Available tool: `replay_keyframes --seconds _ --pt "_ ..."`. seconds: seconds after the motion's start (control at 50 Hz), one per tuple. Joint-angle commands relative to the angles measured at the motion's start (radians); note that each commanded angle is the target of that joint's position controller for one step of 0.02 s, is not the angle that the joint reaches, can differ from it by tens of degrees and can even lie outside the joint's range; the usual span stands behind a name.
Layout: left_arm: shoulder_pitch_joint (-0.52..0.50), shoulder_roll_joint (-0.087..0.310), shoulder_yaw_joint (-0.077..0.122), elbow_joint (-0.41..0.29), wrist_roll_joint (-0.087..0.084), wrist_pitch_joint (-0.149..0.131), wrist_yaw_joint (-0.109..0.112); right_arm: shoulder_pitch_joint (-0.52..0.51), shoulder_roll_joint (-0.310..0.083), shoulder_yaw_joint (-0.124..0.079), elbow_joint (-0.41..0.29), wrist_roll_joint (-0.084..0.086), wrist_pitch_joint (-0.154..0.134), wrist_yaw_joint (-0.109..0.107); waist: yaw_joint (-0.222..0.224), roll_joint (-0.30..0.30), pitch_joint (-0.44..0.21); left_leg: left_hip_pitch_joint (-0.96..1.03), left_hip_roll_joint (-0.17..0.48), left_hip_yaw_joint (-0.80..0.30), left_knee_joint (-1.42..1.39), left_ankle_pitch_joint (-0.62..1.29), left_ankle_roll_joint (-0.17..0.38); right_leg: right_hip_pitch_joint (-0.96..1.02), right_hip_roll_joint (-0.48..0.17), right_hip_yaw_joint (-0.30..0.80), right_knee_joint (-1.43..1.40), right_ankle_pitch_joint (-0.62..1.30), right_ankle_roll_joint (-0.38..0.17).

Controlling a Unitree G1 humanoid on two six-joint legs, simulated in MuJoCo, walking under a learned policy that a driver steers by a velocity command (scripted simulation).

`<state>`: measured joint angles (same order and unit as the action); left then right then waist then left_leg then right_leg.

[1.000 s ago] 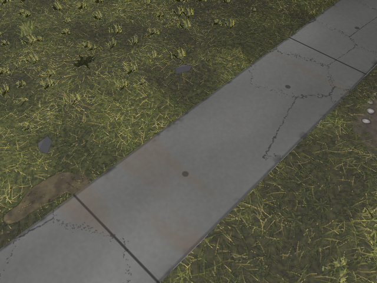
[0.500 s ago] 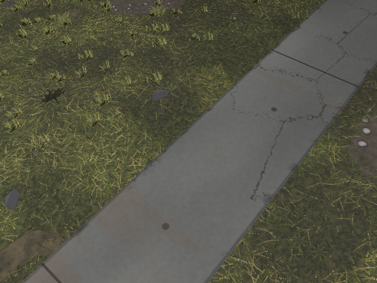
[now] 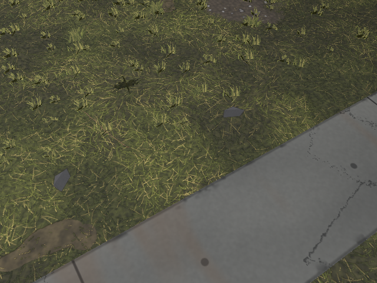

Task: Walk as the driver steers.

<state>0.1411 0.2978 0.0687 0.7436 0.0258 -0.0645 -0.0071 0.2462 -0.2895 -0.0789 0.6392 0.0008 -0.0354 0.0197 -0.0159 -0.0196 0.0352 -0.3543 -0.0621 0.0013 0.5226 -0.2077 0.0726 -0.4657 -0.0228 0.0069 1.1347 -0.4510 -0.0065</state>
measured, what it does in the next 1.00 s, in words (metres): walks ahead, turning left: right foot, then left foot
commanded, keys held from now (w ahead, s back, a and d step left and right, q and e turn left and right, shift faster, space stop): q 0.50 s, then no key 0.16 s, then w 0.12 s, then w+e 0.22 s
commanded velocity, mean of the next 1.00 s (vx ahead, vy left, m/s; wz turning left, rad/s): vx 0.14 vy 0.00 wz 0.37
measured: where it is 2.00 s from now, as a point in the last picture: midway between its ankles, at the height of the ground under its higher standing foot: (161, 208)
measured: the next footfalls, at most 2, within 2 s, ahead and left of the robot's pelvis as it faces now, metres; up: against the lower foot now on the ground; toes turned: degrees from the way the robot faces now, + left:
right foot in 0.28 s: +0.20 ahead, -0.14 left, +0.00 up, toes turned +10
left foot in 0.70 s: +0.16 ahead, +0.11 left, +0.00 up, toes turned +24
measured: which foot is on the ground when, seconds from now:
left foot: down 0.00-0.28, up 0.30-0.68, down 0.70-1.00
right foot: up 0.00-0.26, down 0.28-0.72, up 0.74-1.00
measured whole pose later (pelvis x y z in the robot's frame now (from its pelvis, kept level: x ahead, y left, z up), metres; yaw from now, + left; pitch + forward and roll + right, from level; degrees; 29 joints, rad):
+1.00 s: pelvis +0.24 +0.03 +0.01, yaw +20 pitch +3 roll +0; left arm 0.21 0.24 0.04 0.76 0.06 -0.07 -0.08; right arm 0.41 -0.22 -0.01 0.76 -0.07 -0.09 0.01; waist -0.06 -0.01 -0.04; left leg -0.02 -0.01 0.08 0.19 -0.23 0.02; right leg -0.61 -0.06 -0.03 0.81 -0.15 -0.06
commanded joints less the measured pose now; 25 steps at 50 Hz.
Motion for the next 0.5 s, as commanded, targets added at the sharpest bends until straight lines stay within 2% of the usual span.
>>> replay_keyframes --seconds 0.02,0.06,0.08,0.1,0.14,0.2,0.24,0.26,0.28,0.3,0.32,0.34,0.36,0.38,0.4,0.42,0.46,0.5 --pt "0.043 0.034 -0.004 -0.085 0.108 -0.039 0.012 0.000 -0.016 0.018 -0.050 -0.056 -0.082 0.000 0.051 0.125 -0.065 0.129 0.218 -0.345 -0.317 -0.013 0.185 -0.143 -0.053 0.084 -0.048 0.124 0.009" --pt "0.073 0.085 0.001 -0.075 0.044 -0.016 0.005 -0.088 -0.130 -0.016 -0.093 -0.054 -0.105 0.018 0.069 0.085 -0.099 0.032 0.171 -0.236 -0.294 0.200 0.197 -0.025 -0.024 0.015 -0.147 0.180 0.056" --pt "0.075 0.087 -0.004 -0.076 0.025 -0.007 0.000 -0.090 -0.171 -0.030 -0.098 -0.058 -0.110 0.035 0.067 0.066 -0.102 -0.007 0.162 -0.209 -0.277 0.301 0.199 0.036 -0.021 -0.003 -0.215 0.183 0.080" --pt "0.069 0.074 -0.012 -0.078 0.018 0.005 0.001 -0.062 -0.183 -0.036 -0.097 -0.055 -0.112 0.051 0.053 0.064 -0.110 0.005 0.167 -0.215 -0.256 0.374 0.203 0.069 -0.018 -0.003 -0.275 0.166 0.100" --pt "0.047 0.073 -0.025 -0.087 0.026 0.013 0.004 0.003 -0.189 -0.045 -0.088 -0.047 -0.110 0.072 0.019 0.071 -0.100 0.085 0.216 -0.279 -0.207 0.419 0.222 0.054 -0.023 0.016 -0.378 0.156 0.106" --pt "0.012 0.087 -0.032 -0.102 0.014 -0.013 0.020 0.042 -0.183 -0.051 -0.088 -0.043 -0.092 0.071 -0.021 0.094 -0.112 0.214 0.259 -0.384 -0.138 0.440 0.234 0.008 0.000 0.019 -0.493 0.188 0.086" --pt "0.008 0.099 -0.032 -0.111 -0.008 -0.035 0.027 0.017 -0.166 -0.043 -0.086 -0.036 -0.081 0.064 -0.002 0.089 -0.114 0.225 0.239 -0.413 -0.084 0.431 0.192 0.062 0.019 0.011 -0.617 0.291 0.046" --pt "0.024 0.107 -0.032 -0.110 -0.021 -0.045 0.027 -0.006 -0.150 -0.035 -0.087 -0.029 -0.075 0.064 0.023 0.077 -0.115 0.189 0.208 -0.415 -0.055 0.426 0.154 0.141 0.021 0.006 -0.709 0.434 0.009" --pt "0.055 0.139 -0.024 -0.117 -0.027 -0.055 0.031 -0.020 -0.122 -0.021 -0.090 -0.033 -0.069 0.065 0.044 0.071 -0.147 0.137 0.151 -0.394 -0.004 0.386 0.091 0.255 -0.023 0.028 -0.739 0.607 -0.060" --pt "0.122 0.250 0.004 -0.137 -0.030 -0.070 0.046 0.043 -0.042 0.005 -0.119 -0.041 -0.069 0.057 0.030 -0.123 -0.317 -0.007 -0.011 -0.241 0.204 0.126 -0.042 0.531 -0.279 0.286 -0.762 1.016 -0.332" --pt "0.189 0.275 0.022 -0.129 0.004 -0.068 0.045 0.060 -0.038 0.012 -0.130 -0.073 -0.081 0.044 0.062 -0.196 -0.337 -0.281 -0.092 -0.154 0.400 -0.482 -0.120 0.711 -0.470 0.519 -0.794 1.081 -0.522" --pt "0.187 0.235 0.024 -0.109 0.019 -0.067 0.046 0.020 -0.099 -0.005 -0.107 -0.076 -0.070 0.033 0.061 -0.045 -0.210 -0.325 0.007 -0.131 0.563 -0.496 -0.129 0.599 -0.459 0.423 -0.826 0.942 -0.440" --pt "0.126 0.186 0.014 -0.126 0.000 -0.064 0.043 0.024 -0.125 -0.015 -0.080 -0.076 -0.057 0.009 0.033 -0.057 -0.152 -0.305 0.051 -0.103 0.625 -0.436 -0.135 0.498 -0.377 0.297 -0.853 0.806 -0.347" --pt "0.043 0.119 -0.006 -0.160 -0.015 -0.058 0.041 0.062 -0.149 -0.025 -0.056 -0.083 -0.050 -0.007 -0.002 -0.093 -0.146 -0.261 0.071 -0.093 0.638 -0.373 -0.143 0.424 -0.333 0.216 -0.880 0.760 -0.301" --pt "0.001 0.094 -0.012 -0.180 -0.022 -0.054 0.044 0.052 -0.131 -0.019 -0.053 -0.086 -0.047 -0.008 -0.012 -0.102 -0.128 -0.221 0.084 -0.072 0.655 -0.310 -0.146 0.361 -0.302 0.139 -0.904 0.760 -0.276" --pt "-0.022 0.109 -0.006 -0.198 -0.010 -0.049 0.053 0.042 -0.099 -0.003 -0.052 -0.091 -0.046 0.006 -0.017 -0.093 -0.135 -0.172 0.083 -0.033 0.684 -0.257 -0.151 0.320 -0.273 0.081 -0.922 0.770 -0.266" --pt "-0.021 0.149 0.013 -0.203 0.012 -0.045 0.066 0.015 -0.068 0.013 -0.040 -0.063 -0.038 0.044 0.004 -0.052 -0.135 -0.164 0.095 0.010 0.565 -0.169 -0.164 0.352 -0.218 -0.029 -0.933 0.746 -0.242" --pt "0.046 0.190 0.037 -0.185 0.017 -0.037 0.066 -0.027 -0.069 0.020 -0.039 -0.053 -0.031 0.073 0.047 -0.059 -0.118 -0.167 0.116 0.037 0.411 -0.146 -0.173 0.413 -0.228 -0.073 -0.922 0.759 -0.243"
Keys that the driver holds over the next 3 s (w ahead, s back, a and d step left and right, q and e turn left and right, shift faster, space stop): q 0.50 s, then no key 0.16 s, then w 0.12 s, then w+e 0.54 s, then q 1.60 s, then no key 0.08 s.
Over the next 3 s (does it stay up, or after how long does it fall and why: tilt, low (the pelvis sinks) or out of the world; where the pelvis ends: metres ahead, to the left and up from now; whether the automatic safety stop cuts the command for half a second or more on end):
stays up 0.71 0.09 -0.09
